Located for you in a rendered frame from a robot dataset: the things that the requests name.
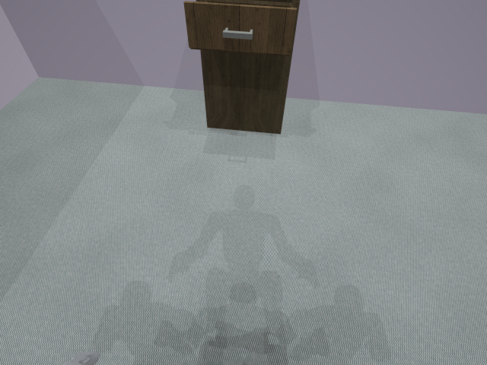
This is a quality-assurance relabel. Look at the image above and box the drawer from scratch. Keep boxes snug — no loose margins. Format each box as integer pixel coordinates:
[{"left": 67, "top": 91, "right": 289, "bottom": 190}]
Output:
[{"left": 184, "top": 0, "right": 297, "bottom": 56}]

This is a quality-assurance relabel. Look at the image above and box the handle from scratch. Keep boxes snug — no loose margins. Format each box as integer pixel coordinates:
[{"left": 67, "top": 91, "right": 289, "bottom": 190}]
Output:
[{"left": 223, "top": 28, "right": 253, "bottom": 40}]

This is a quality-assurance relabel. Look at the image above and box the cabinet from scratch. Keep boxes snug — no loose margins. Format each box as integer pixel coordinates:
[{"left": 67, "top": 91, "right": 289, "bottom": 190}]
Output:
[{"left": 196, "top": 0, "right": 300, "bottom": 134}]

